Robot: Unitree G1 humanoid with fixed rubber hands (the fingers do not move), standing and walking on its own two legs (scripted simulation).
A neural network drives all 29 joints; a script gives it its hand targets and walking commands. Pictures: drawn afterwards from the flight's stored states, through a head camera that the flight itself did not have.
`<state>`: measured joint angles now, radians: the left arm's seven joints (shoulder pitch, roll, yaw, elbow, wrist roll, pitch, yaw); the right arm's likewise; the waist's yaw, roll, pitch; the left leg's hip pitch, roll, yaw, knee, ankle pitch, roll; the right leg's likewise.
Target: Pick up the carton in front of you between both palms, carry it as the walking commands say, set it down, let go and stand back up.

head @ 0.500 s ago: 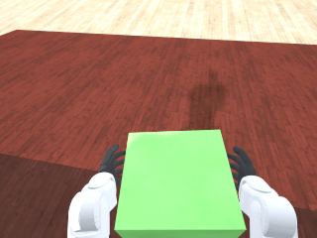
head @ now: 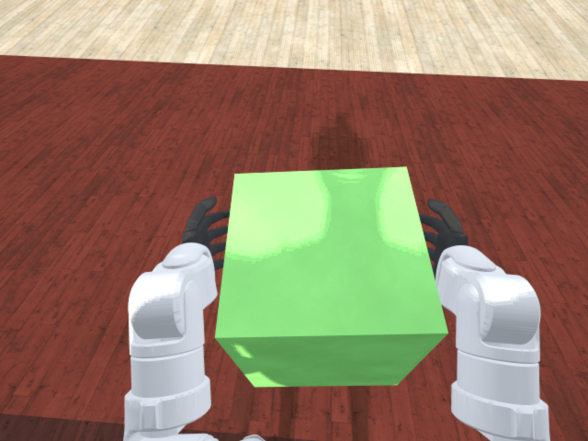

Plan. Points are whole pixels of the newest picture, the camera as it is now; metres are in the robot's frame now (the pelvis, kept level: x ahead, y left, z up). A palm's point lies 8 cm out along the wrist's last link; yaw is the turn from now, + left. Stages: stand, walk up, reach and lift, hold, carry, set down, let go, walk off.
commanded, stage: carry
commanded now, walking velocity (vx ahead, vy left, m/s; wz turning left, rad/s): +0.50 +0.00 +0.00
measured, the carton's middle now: (322, 288) +0.31 -0.02 +0.03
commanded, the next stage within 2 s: none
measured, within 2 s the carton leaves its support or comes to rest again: neither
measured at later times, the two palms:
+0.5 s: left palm (226, 105) +0.68 +0.14 +0.07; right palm (380, 104) +0.70 -0.16 +0.06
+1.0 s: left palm (242, 40) +1.04 +0.14 +0.02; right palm (355, 40) +1.04 -0.16 +0.02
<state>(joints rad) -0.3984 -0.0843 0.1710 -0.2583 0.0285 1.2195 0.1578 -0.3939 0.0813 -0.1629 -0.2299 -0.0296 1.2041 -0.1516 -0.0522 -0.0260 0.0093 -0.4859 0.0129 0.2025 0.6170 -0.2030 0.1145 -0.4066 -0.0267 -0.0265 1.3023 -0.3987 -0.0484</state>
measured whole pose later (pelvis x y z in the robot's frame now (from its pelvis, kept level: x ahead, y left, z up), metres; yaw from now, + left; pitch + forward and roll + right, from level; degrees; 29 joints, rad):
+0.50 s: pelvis +0.35 -0.02 -0.03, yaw +2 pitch +4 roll +1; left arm -0.50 -0.12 0.24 -0.04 0.07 1.10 0.14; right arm -0.49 0.07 -0.22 -0.04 -0.04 1.12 -0.15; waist 0.03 0.02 0.00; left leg -0.33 -0.03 0.04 1.25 -0.51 0.05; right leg -0.46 0.03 -0.17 0.62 -0.09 -0.14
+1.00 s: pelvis +0.71 +0.00 -0.09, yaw +4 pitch +4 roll +0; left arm -0.49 -0.10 0.23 -0.06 0.04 1.12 0.15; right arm -0.50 0.05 -0.20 -0.04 -0.03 1.14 -0.16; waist -0.09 0.02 -0.04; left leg -0.42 -0.13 0.13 0.61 -0.10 0.23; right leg -0.47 0.04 0.00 1.37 -0.50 -0.02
